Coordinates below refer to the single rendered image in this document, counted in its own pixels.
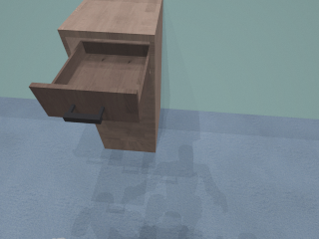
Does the handle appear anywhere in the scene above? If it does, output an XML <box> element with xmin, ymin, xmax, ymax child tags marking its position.
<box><xmin>63</xmin><ymin>104</ymin><xmax>105</xmax><ymax>124</ymax></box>

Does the drawer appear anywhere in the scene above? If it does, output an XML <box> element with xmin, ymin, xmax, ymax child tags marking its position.
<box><xmin>29</xmin><ymin>40</ymin><xmax>151</xmax><ymax>123</ymax></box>

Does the cabinet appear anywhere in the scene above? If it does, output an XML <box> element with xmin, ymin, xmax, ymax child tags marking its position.
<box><xmin>57</xmin><ymin>0</ymin><xmax>163</xmax><ymax>153</ymax></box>

